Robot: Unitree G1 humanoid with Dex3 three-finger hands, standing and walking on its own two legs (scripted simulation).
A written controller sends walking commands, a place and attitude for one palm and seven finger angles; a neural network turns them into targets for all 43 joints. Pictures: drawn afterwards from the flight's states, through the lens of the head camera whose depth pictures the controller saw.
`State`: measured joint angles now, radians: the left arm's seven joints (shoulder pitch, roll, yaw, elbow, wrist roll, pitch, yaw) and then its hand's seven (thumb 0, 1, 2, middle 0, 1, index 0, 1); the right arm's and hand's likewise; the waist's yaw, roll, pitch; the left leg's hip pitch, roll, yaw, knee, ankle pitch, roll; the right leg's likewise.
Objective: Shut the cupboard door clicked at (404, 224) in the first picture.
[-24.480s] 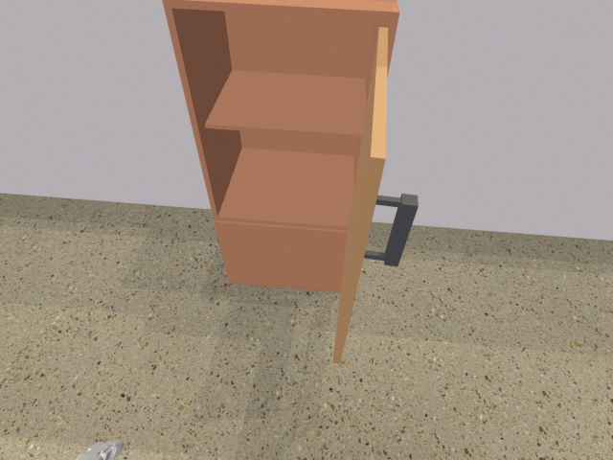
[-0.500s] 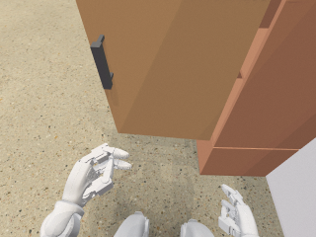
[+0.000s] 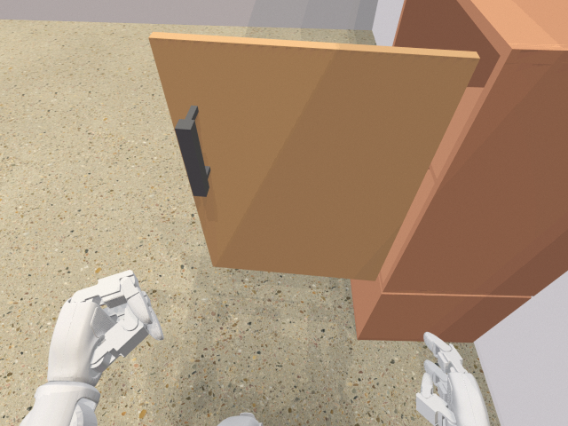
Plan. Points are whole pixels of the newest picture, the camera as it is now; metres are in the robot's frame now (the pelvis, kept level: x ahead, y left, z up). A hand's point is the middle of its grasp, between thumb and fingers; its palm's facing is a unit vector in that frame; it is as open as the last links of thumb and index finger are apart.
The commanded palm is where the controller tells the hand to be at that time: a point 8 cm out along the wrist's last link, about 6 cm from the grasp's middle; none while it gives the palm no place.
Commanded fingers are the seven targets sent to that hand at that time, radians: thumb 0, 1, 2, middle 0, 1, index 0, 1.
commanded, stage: raise the hand and make a fist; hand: left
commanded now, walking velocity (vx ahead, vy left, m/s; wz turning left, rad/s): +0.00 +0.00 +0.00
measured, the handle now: (197, 152) +0.50 +0.18 +0.10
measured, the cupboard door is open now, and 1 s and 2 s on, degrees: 86 86 86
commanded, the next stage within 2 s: bring the fist close to the handle in 0.68 s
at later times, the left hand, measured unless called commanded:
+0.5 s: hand (164, 321) +0.23 +0.16 +0.08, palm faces -0.07 -1.00 -0.02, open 3.1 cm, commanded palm +0.20 +0.23 +0.10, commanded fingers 0.00 0.90 0.90 -1.30 -1.50 -1.30 -1.50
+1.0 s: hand (164, 284) +0.26 +0.16 +0.11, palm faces +0.05 -1.00 -0.06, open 3.1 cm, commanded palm +0.24 +0.21 +0.10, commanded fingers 0.00 0.90 0.90 -1.30 -1.50 -1.30 -1.50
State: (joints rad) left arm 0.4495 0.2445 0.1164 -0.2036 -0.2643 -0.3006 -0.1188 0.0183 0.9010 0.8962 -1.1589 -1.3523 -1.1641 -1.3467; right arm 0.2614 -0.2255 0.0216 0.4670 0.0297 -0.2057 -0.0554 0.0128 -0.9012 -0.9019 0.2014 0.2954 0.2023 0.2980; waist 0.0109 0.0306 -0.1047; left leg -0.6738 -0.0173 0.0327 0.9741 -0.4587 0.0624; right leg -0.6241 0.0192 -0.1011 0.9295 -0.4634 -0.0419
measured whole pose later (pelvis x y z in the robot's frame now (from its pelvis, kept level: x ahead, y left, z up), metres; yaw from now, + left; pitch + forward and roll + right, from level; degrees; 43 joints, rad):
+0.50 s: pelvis +0.00 -0.01 +0.02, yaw +0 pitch +6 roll -1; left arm 0.33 0.25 0.13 -0.05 -0.30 -0.17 -0.29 0.01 0.91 0.90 -1.29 -1.50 -1.30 -1.50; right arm 0.29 -0.27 0.04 0.53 0.05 -0.21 -0.06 0.01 -0.90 -0.90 0.20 0.30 0.21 0.30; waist 0.01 0.05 -0.07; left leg -0.56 -0.02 0.03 0.85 -0.40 0.05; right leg -0.52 0.02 -0.10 0.82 -0.42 -0.05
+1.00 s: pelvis +0.00 -0.03 +0.01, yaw +1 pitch +6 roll -1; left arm 0.17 0.25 0.17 0.01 -0.29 -0.29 -0.20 0.02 0.90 0.90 -1.30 -1.50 -1.30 -1.50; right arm 0.25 -0.25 0.04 0.58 0.04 -0.24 -0.06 0.01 -0.90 -0.90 0.20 0.30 0.20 0.30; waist 0.02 0.04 -0.05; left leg -0.58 -0.01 0.01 0.87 -0.40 0.02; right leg -0.53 0.03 -0.12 0.85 -0.43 -0.08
